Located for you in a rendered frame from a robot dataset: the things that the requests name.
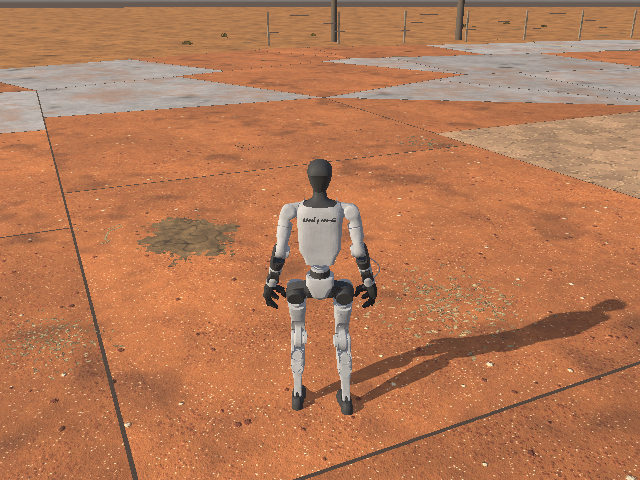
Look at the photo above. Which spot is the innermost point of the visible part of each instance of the robot left hand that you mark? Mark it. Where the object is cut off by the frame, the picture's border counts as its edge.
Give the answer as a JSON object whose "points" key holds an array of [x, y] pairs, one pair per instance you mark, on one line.
{"points": [[268, 293]]}

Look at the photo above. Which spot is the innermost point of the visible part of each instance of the robot left forearm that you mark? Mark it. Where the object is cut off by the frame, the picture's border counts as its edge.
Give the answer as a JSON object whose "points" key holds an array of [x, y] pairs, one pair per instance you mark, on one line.
{"points": [[275, 269]]}

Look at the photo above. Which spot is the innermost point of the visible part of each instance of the robot right shin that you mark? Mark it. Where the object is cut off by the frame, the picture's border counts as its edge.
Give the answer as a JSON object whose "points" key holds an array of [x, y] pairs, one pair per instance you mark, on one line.
{"points": [[344, 366]]}

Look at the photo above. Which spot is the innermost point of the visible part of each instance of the right robot thigh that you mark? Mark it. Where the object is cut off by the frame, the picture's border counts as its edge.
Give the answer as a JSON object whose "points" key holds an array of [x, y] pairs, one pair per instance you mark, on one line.
{"points": [[343, 299]]}

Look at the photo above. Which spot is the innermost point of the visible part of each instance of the robot right hand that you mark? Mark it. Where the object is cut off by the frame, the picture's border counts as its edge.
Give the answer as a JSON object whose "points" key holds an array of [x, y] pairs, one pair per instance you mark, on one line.
{"points": [[371, 293]]}

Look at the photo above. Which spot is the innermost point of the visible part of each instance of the left robot upper arm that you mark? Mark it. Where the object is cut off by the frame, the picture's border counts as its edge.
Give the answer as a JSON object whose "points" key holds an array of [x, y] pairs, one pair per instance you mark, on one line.
{"points": [[288, 212]]}

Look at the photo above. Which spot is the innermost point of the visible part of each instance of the right robot upper arm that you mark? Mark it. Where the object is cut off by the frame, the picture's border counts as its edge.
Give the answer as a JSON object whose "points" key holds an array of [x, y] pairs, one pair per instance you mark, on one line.
{"points": [[351, 212]]}

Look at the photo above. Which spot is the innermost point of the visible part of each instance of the robot right forearm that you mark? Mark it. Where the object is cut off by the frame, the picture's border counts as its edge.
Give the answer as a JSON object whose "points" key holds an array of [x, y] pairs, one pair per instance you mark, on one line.
{"points": [[365, 269]]}

